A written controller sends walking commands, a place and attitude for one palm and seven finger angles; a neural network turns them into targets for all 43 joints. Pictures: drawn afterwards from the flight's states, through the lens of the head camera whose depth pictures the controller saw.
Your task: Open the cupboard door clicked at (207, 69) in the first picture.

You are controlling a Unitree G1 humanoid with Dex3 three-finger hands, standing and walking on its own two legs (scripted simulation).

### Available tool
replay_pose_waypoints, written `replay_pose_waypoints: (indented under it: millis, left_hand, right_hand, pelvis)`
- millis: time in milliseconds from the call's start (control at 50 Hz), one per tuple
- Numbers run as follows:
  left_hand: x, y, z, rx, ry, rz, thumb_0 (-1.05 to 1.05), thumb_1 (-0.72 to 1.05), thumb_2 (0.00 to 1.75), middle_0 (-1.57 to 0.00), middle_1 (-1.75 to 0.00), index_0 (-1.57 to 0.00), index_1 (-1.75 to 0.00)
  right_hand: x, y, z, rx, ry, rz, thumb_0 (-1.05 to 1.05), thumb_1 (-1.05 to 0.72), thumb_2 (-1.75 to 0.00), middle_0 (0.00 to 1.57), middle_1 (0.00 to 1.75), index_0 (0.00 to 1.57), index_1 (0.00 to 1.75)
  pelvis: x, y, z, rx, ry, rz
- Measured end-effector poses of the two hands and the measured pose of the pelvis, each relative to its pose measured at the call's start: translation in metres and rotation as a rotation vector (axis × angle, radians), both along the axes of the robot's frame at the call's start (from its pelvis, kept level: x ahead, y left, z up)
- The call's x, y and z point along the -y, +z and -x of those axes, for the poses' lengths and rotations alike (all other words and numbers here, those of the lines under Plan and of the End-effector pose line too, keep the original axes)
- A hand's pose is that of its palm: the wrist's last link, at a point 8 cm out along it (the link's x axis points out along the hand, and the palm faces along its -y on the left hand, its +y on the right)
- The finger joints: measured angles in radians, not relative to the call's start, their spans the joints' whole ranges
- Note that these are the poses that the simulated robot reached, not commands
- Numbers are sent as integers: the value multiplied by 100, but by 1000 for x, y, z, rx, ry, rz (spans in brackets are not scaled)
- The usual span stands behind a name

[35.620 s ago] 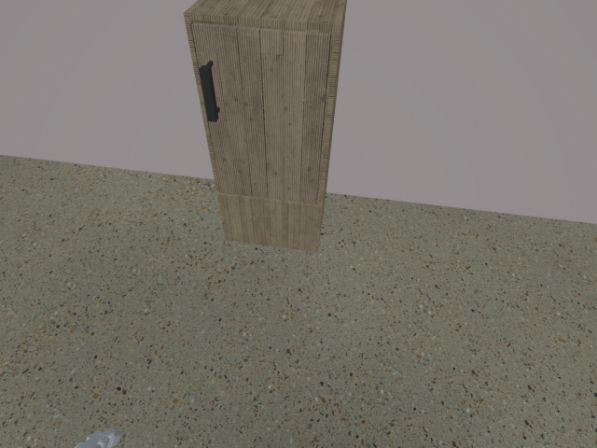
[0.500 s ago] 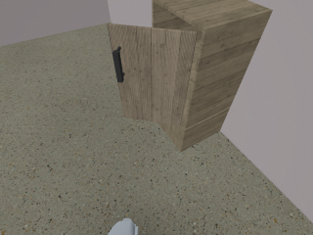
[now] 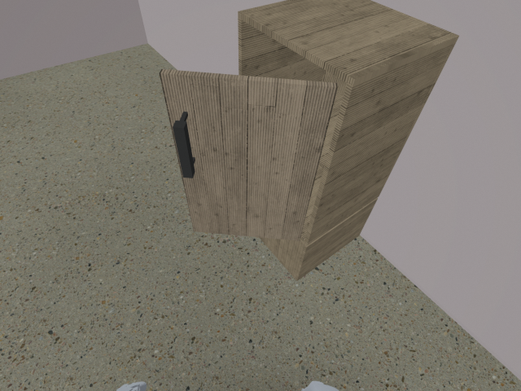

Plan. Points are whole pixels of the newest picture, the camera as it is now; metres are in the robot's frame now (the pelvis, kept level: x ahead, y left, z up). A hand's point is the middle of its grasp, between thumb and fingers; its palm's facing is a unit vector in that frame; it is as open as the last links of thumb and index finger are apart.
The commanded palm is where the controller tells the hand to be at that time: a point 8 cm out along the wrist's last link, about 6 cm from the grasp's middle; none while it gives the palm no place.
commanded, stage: come to a stop and stand still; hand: left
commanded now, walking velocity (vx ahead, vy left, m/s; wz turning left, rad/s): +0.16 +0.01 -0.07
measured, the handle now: (186, 145) +0.65 +0.22 -0.04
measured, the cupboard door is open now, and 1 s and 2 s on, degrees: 49 49 49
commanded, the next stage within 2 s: look again from close up in 1.18 s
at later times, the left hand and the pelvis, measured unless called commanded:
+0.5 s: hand out of the picture +0.11 +0.17 -0.19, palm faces +0.07 -0.97 -0.22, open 7.3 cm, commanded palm none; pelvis +0.05 -0.02 -0.01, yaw +0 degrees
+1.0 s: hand out of the picture +0.04 +0.13 -0.17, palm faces +0.03 -0.97 -0.24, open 7.3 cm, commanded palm none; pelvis +0.02 -0.05 +0.00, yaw +1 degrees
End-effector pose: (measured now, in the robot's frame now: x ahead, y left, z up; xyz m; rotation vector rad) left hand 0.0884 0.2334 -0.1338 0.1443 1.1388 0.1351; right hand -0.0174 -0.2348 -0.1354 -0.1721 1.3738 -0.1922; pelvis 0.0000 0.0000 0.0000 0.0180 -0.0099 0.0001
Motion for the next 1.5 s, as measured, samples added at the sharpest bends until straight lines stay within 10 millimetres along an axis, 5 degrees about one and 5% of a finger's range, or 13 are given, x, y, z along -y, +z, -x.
replay_pose_waypoints:
  millis: [120, 220, 500, 720, 880, 1120, 1220, 1340, 1500]
  left_hand:
    - [18, -2, -62, 48, -73, -13, 1, 91, 90, -20, -30, -20, -30]
    - [35, -11, -69, -9, -89, 6, 1, 91, 90, -20, -30, -20, -30]
    - [17, -23, -10, -150, 64, -28, 0, 91, 89, -20, -30, -20, -30]
    - [29, -7, 49, -205, 70, -85, 1, 91, 89, -20, -30, -20, -30]
    - [52, -1, 56, -173, 44, -60, 1, 91, 89, -20, -30, -20, -30]
    - [61, -1, 55, -195, 30, -47, 1, 92, 89, -20, -30, -21, -30]
    - [62, -4, 52, -214, 29, -41, 1, 92, 89, -20, -30, -21, -30]
    - [62, -6, 47, -229, 34, -37, 1, 93, 89, -20, -30, -21, -30]
    - [61, -8, 41, -233, 44, -37, 2, 93, 89, -20, -30, -21, -30]
  right_hand:
    - [-9, -12, 22, -129, -80, -49, 0, -92, -90, 20, 30, 20, 30]
    - [-15, -16, 8, -161, -121, -69, 0, -91, -90, 20, 30, 20, 30]
    - [5, -19, -75, -21, -1, -21, 0, -91, -90, 21, 30, 20, 30]
    - [30, -22, -123, 192, 58, -49, 0, -92, -90, 20, 30, 20, 30]
    - [35, -22, -101, 182, 63, -79, -1, -94, -90, 20, 30, 20, 30]
    - [45, -22, 0, -92, 15, -82, 0, -92, -90, 20, 30, 20, 30]
    - [38, -18, 24, -173, -9, -90, 0, -91, -90, 20, 30, 20, 30]
    - [27, -17, 22, -188, -18, -103, 0, -91, -90, 20, 30, 20, 30]
    - [18, -24, -21, -103, 1, -114, 0, -91, -90, 20, 30, 20, 30]
  pelvis:
    - [11, -9, -35, -6, -17, -9]
    - [14, -10, -52, -14, -11, 21]
    - [22, -13, -52, 9, 7, -2]
    - [34, -13, -37, 15, 12, 7]
    - [46, -7, -24, 24, 11, -1]
    - [57, -4, -20, 2, 14, 2]
    - [58, -3, -25, -4, 14, 5]
    - [56, -4, -33, -7, 15, 6]
    - [54, -5, -43, -3, 12, 5]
